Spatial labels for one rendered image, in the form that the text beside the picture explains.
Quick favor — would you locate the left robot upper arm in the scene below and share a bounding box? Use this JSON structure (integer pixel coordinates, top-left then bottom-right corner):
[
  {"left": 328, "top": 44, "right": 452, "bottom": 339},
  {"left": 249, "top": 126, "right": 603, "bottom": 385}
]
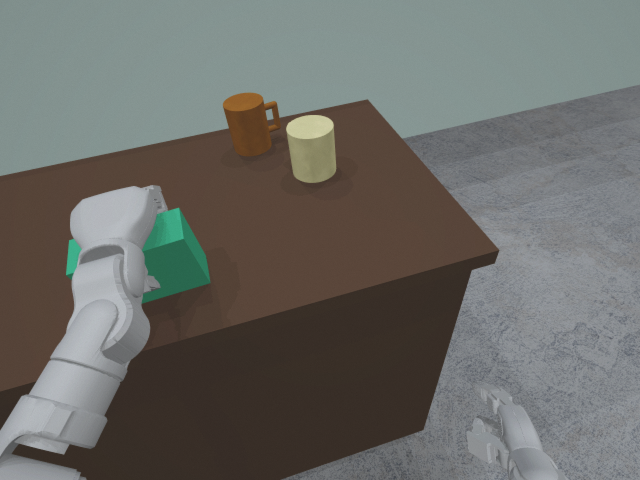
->
[{"left": 0, "top": 453, "right": 87, "bottom": 480}]

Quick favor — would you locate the robot right forearm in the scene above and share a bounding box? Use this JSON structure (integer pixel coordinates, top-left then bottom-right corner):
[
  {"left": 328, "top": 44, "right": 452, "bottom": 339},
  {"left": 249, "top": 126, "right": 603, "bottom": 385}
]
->
[{"left": 507, "top": 447, "right": 568, "bottom": 480}]

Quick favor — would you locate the table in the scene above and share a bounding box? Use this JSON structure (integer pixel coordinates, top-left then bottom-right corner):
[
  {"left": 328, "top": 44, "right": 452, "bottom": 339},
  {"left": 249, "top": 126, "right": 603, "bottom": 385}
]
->
[{"left": 0, "top": 99, "right": 499, "bottom": 480}]

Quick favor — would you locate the left robot hand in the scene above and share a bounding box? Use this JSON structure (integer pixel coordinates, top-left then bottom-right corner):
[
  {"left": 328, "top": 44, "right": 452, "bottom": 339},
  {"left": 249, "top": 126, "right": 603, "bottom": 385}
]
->
[{"left": 70, "top": 185, "right": 168, "bottom": 294}]

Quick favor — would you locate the right robot hand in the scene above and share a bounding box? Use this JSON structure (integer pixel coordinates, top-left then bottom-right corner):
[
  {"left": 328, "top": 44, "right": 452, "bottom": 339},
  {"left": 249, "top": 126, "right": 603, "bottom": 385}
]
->
[{"left": 466, "top": 381, "right": 543, "bottom": 472}]

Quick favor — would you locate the robot left forearm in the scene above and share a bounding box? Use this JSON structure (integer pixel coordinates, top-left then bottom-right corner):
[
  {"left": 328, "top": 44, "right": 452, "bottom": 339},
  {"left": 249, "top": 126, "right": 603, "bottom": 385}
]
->
[{"left": 0, "top": 238, "right": 150, "bottom": 459}]

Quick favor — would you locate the sponge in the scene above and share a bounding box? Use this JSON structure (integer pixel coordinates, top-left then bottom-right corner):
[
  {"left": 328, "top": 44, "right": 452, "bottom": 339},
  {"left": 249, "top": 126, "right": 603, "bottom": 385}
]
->
[{"left": 66, "top": 208, "right": 210, "bottom": 304}]

